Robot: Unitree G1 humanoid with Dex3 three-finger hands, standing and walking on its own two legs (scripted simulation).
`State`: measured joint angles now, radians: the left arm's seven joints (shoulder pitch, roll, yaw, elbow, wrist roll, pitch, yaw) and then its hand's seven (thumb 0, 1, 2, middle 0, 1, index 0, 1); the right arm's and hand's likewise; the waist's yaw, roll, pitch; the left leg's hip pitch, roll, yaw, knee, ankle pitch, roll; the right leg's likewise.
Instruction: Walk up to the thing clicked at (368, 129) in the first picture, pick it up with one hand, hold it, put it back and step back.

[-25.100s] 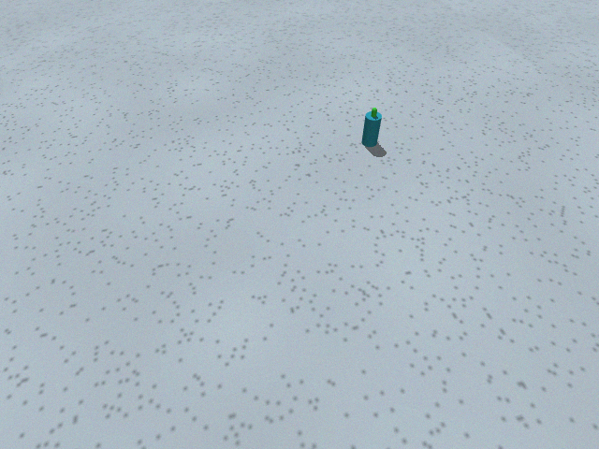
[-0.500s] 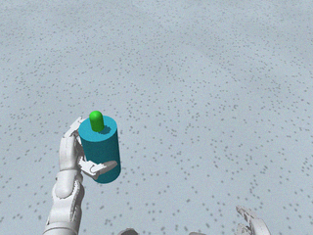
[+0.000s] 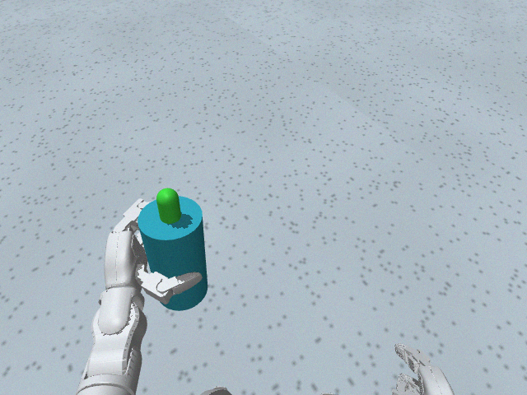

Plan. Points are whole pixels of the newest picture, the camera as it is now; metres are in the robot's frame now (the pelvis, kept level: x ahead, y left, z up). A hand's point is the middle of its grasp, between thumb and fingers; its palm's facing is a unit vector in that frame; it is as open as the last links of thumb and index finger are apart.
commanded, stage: hold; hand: left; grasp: from the side
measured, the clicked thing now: (175, 246) +0.32 +0.15 +0.06
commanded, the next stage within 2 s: crouch in 1.90 s
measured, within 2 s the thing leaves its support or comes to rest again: neither
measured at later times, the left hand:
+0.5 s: hand (170, 249) +0.31 +0.15 +0.06, palm faces +0.11 -0.99 -0.01, open 11.9 cm
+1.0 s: hand (170, 252) +0.31 +0.16 +0.05, palm faces +0.12 -0.99 -0.01, open 12.0 cm
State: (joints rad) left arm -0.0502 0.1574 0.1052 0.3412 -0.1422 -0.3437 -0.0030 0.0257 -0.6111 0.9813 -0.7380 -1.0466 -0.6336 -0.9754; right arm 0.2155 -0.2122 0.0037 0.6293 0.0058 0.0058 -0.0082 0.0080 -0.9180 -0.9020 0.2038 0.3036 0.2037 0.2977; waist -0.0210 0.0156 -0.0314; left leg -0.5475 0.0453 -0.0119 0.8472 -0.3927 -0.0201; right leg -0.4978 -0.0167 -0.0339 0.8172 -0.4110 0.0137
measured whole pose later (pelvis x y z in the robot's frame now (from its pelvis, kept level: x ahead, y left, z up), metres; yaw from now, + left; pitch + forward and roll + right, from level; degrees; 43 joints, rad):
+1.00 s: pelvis +0.00 +0.00 +0.00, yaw +0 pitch +5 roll -1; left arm -0.03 0.15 0.10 0.33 -0.14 -0.36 0.01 0.02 -0.61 0.98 -0.73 -1.06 -0.63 -0.99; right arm 0.21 -0.22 -0.01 0.63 0.00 0.00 0.00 0.01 -0.92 -0.90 0.20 0.30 0.20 0.30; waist -0.02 0.01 -0.03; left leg -0.55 0.05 -0.01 0.85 -0.39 -0.02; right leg -0.50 -0.02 -0.03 0.82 -0.41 0.01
